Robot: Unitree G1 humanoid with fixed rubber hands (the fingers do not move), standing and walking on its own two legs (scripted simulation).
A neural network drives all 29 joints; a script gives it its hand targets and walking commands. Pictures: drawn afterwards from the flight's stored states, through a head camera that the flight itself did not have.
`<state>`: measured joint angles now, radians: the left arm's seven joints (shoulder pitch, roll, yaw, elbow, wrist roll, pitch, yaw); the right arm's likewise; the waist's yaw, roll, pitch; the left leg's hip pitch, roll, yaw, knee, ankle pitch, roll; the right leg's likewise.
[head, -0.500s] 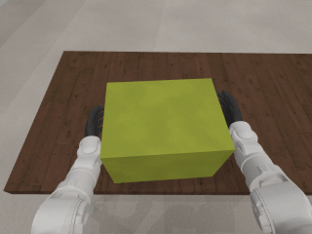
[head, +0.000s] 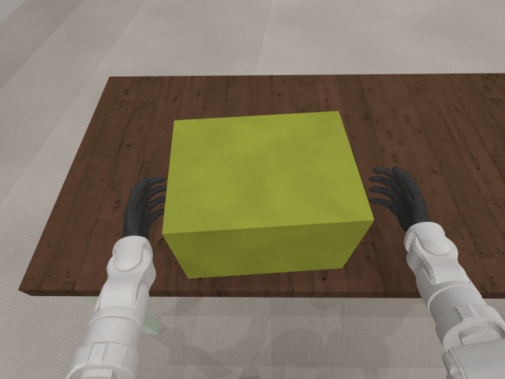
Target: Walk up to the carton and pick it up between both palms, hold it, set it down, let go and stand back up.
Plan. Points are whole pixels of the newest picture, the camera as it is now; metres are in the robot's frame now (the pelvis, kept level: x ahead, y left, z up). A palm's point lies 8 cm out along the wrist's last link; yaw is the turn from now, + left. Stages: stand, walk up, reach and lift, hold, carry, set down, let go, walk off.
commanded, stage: set down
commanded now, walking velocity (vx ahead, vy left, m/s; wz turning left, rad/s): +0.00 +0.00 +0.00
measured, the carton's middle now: (261, 197) +0.42 +0.03 +0.00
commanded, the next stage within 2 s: none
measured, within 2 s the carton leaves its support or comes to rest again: neither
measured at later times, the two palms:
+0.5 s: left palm (112, 276) +0.25 +0.24 +0.02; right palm (414, 248) +0.31 -0.19 +0.07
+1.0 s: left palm (118, 305) +0.21 +0.21 +0.04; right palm (456, 334) +0.22 -0.25 +0.01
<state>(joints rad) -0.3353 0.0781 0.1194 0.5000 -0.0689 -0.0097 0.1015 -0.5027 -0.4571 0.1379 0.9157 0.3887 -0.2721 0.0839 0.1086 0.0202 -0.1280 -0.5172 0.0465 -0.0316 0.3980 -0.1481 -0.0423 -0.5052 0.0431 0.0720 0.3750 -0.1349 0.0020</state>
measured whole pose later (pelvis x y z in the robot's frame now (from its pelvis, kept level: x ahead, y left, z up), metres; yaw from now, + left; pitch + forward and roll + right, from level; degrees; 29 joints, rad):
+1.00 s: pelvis -0.03 +0.00 +0.00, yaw +0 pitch +3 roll +0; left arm 0.10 0.12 -0.04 0.07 -0.12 0.14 0.23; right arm 0.13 -0.35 -0.06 0.45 0.37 -0.14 0.15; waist 0.08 -0.03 -0.07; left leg -0.31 0.03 -0.03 0.42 -0.16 -0.03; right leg -0.32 0.03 0.07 0.45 -0.17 0.00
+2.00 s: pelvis +0.01 -0.01 +0.00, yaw +0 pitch +1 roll +1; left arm 0.29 0.19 0.01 0.18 -0.12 0.11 0.11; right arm 0.28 -0.21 -0.02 0.33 0.19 -0.08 0.06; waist 0.08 -0.06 -0.03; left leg -0.19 0.03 -0.03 0.36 -0.19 -0.05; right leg -0.21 0.03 0.07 0.42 -0.22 -0.01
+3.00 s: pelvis +0.02 +0.00 +0.00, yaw +0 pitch +1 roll +0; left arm 0.28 0.23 0.01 0.40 -0.12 0.12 0.03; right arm 0.27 -0.13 -0.01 0.56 0.05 -0.15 0.00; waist 0.07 -0.05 0.01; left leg -0.19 0.03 -0.02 0.39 -0.22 -0.04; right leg -0.20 0.03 0.07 0.42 -0.23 -0.01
